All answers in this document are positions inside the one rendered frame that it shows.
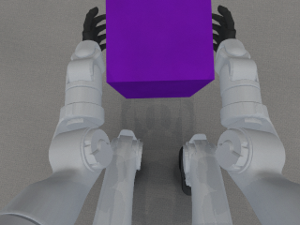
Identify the right robot forearm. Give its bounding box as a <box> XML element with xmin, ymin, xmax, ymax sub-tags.
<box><xmin>214</xmin><ymin>38</ymin><xmax>279</xmax><ymax>138</ymax></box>

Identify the right robot hand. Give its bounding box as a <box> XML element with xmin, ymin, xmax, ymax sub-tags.
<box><xmin>212</xmin><ymin>5</ymin><xmax>236</xmax><ymax>52</ymax></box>

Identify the left robot hand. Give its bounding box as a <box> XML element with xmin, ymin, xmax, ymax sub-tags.
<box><xmin>82</xmin><ymin>7</ymin><xmax>106</xmax><ymax>51</ymax></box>

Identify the left robot forearm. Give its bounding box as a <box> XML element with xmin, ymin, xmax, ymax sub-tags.
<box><xmin>49</xmin><ymin>40</ymin><xmax>106</xmax><ymax>151</ymax></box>

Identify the right robot foot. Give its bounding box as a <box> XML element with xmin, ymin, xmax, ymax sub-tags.
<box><xmin>178</xmin><ymin>146</ymin><xmax>192</xmax><ymax>196</ymax></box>

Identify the carton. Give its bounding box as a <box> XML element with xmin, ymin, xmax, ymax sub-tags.
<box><xmin>106</xmin><ymin>0</ymin><xmax>215</xmax><ymax>99</ymax></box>

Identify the left robot upper arm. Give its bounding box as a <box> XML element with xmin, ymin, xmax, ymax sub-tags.
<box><xmin>0</xmin><ymin>127</ymin><xmax>113</xmax><ymax>225</ymax></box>

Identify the robot right thigh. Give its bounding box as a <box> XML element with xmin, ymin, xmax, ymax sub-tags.
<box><xmin>183</xmin><ymin>140</ymin><xmax>233</xmax><ymax>225</ymax></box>

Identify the right robot upper arm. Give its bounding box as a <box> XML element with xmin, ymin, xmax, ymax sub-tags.
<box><xmin>215</xmin><ymin>127</ymin><xmax>300</xmax><ymax>225</ymax></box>

